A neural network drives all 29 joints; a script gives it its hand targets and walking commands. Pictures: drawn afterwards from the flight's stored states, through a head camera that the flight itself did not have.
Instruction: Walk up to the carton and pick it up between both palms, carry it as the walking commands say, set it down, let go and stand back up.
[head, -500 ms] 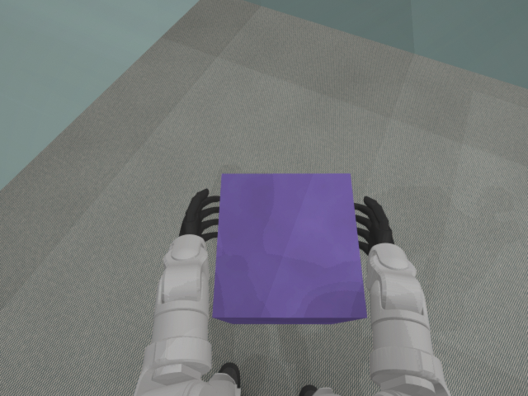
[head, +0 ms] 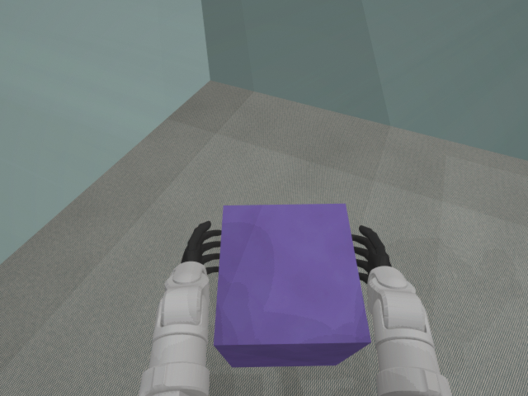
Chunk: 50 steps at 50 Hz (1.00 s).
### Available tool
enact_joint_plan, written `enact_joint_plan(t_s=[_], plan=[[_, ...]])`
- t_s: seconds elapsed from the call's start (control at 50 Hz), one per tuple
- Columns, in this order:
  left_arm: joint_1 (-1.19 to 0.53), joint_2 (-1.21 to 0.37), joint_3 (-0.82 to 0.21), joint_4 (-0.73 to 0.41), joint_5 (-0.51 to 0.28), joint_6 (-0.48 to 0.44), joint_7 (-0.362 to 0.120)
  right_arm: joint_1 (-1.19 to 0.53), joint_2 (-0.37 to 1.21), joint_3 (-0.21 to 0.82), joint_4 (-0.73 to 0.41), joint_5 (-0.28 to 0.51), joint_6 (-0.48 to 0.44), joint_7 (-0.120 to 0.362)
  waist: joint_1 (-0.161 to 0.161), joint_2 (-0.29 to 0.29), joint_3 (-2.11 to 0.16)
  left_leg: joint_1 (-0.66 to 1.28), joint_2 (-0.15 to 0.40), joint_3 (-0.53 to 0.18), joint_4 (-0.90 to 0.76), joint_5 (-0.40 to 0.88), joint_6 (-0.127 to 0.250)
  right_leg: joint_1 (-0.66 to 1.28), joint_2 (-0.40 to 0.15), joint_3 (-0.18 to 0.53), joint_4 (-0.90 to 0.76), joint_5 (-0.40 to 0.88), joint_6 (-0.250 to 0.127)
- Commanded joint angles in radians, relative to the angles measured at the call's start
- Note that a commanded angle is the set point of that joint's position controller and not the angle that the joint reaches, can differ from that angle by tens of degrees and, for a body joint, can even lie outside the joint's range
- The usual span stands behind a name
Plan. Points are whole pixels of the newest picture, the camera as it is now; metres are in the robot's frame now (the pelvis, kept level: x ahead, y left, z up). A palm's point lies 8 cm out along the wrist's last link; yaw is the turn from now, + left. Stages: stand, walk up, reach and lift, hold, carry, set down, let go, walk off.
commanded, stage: reach and lift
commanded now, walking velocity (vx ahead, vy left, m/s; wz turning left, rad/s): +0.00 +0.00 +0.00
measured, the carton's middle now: (284, 292) +0.32 -0.01 -0.06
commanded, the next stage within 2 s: hold in 1.42 s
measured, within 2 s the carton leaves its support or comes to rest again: neither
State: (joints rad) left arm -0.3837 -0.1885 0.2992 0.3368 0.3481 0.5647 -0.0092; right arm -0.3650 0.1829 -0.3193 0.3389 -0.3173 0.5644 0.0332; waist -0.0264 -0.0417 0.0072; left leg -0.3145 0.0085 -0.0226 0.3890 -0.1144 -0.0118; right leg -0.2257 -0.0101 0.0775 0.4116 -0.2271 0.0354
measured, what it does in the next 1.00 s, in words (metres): stands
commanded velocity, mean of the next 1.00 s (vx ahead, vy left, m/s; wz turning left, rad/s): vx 0.00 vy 0.00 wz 0.00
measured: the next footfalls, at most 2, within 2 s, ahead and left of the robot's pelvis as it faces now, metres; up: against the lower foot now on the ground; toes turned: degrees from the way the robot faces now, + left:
none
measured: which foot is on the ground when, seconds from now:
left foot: down 0.00-1.00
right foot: down 0.00-1.00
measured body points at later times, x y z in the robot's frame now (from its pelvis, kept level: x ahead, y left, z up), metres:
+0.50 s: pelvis +0.01 +0.00 +0.00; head -0.03 +0.01 +0.45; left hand +0.33 +0.14 +0.05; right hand +0.32 -0.15 +0.05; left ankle +0.05 +0.13 -0.74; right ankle -0.01 -0.15 -0.74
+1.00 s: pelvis +0.00 +0.00 +0.00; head -0.03 +0.00 +0.45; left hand +0.32 +0.14 +0.05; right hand +0.32 -0.15 +0.05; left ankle +0.05 +0.13 -0.74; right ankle -0.01 -0.15 -0.74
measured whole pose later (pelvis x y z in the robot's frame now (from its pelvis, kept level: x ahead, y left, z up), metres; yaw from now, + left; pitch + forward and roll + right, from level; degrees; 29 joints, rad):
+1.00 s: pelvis +0.00 +0.00 +0.00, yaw +0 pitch -7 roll +0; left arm -0.34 -0.18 0.26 0.29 0.34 0.74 0.01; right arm -0.36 0.18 -0.27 0.31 -0.32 0.73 0.02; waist -0.01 -0.03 0.04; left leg -0.08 0.00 -0.03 0.32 -0.11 -0.02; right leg 0.01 -0.02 0.07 0.35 -0.23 0.03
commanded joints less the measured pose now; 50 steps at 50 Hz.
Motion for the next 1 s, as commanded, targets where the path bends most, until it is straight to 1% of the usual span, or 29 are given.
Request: enact_joint_plan(t_s=[0.0, 0.2, 0.28, 0.36, 0.46, 0.6, 0.74, 0.98], plan=[[-0.414, -0.897, -0.566, 0.036, -0.232, 0.006, -0.272, -0.448, 0.970, 0.533, -0.005, 0.204, -0.004, 0.208, 0.007, 0.033, -0.344, 0.415, -0.115, -0.022, -0.008, 0.133, 0.005, -0.060, 0.117, -0.016, -0.100, 0.156, -0.021], [-0.437, -0.868, -0.589, -0.037, -0.284, 0.094, -0.272, -0.452, 0.959, 0.546, -0.048, 0.231, 0.090, 0.187, -0.002, 0.015, -0.244, 0.474, -0.110, -0.013, -0.052, 0.079, 0.007, 0.015, 0.089, -0.016, -0.163, 0.121, -0.021], [-0.434, -0.860, -0.575, -0.047, -0.287, 0.124, -0.265, -0.450, 0.939, 0.533, -0.050, 0.233, 0.122, 0.187, 0.000, 0.015, -0.204, 0.486, -0.106, -0.013, -0.068, 0.073, 0.007, 0.042, 0.085, -0.018, -0.176, 0.116, -0.024], [-0.418, -0.865, -0.559, -0.052, -0.283, 0.142, -0.255, -0.438, 0.917, 0.520, -0.047, 0.230, 0.139, 0.192, 0.002, 0.023, -0.185, 0.491, -0.104, -0.013, -0.077, 0.094, 0.003, 0.065, 0.087, -0.019, -0.180, 0.136, -0.028], [-0.398, -0.887, -0.561, -0.069, -0.285, 0.151, -0.244, -0.429, 0.894, 0.524, -0.057, 0.233, 0.141, 0.200, 0.005, 0.036, -0.190, 0.494, -0.104, -0.013, -0.076, 0.130, -0.005, 0.084, 0.092, -0.019, -0.171, 0.159, -0.034], [-0.399, -0.907, -0.578, -0.089, -0.289, 0.149, -0.233, -0.442, 0.876, 0.537, -0.079, 0.242, 0.129, 0.208, 0.007, 0.041, -0.216, 0.498, -0.101, -0.022, -0.069, 0.157, -0.012, 0.082, 0.098, -0.020, -0.155, 0.157, -0.036], [-0.411, -0.908, -0.574, -0.076, -0.286, 0.147, -0.234, -0.457, 0.880, 0.536, -0.067, 0.242, 0.125, 0.210, 0.009, 0.038, -0.220, 0.490, -0.100, -0.026, -0.069, 0.133, -0.011, 0.073, 0.097, -0.020, -0.151, 0.133, -0.034], [-0.434, -0.887, -0.554, -0.061, -0.278, 0.147, -0.245, -0.471, 0.905, 0.530, -0.035, 0.238, 0.128, 0.210, 0.022, 0.029, -0.200, 0.478, -0.105, -0.017, -0.074, 0.080, -0.005, 0.055, 0.091, -0.017, -0.156, 0.094, -0.027]])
